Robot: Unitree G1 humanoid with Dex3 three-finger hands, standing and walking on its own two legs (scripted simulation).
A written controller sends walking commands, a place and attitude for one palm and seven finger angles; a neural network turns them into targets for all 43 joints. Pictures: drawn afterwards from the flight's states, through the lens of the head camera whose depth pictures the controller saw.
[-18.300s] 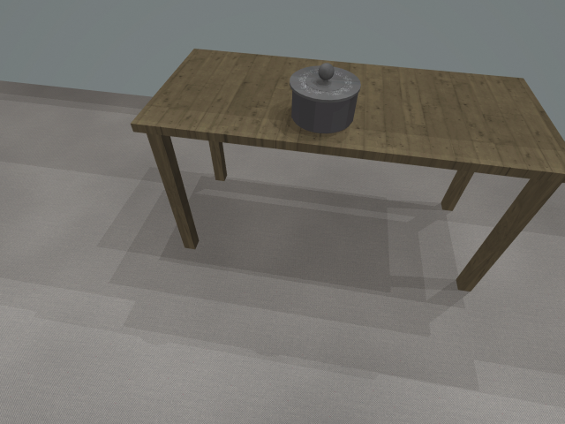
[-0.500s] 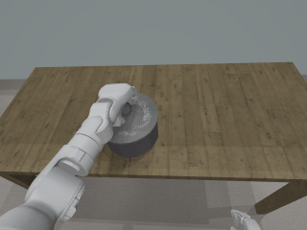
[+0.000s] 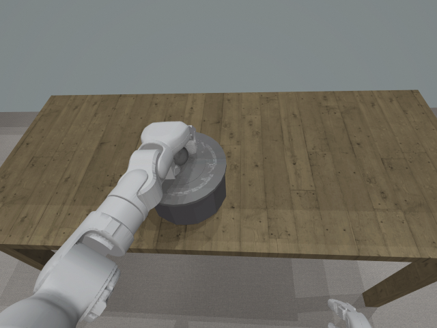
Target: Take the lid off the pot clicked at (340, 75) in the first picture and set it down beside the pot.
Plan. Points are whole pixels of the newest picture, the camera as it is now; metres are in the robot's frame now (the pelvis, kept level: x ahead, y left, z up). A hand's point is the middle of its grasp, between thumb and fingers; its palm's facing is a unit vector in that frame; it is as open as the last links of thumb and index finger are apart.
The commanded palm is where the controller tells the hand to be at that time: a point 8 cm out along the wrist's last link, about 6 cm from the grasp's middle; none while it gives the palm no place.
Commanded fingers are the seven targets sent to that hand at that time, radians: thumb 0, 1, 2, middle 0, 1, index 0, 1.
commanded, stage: close the fingers and squeeze the knob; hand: left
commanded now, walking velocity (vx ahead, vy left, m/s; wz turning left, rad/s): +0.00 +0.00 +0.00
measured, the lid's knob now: (177, 155) +0.45 +0.10 +0.04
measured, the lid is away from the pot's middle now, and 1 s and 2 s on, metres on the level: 0.00 0.00 0.01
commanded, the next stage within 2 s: lift the lid straight up in 0.96 s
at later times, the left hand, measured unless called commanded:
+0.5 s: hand (173, 159) +0.42 +0.11 +0.06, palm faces -0.31 -0.05 -0.95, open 7.3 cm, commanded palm +0.41 +0.11 +0.13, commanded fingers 0.00 0.46 0.80 -0.79 -0.96 -0.80 -0.97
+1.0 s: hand (173, 160) +0.42 +0.10 +0.06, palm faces -0.31 -0.05 -0.95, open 7.3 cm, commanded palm +0.41 +0.10 +0.13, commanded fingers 0.00 0.68 0.91 -0.89 -1.00 -0.91 -1.02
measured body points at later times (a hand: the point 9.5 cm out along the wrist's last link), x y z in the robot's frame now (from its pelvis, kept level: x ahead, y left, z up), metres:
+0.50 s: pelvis +0.00 +0.00 +0.00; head +0.04 -0.04 +0.45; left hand +0.43 +0.11 +0.11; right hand +0.12 -0.25 -0.14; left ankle -0.05 +0.11 -0.73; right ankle +0.01 -0.14 -0.73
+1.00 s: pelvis +0.00 +0.00 +0.00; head +0.04 -0.03 +0.45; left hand +0.43 +0.11 +0.11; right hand +0.14 -0.24 -0.14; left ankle -0.05 +0.11 -0.73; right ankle +0.01 -0.14 -0.73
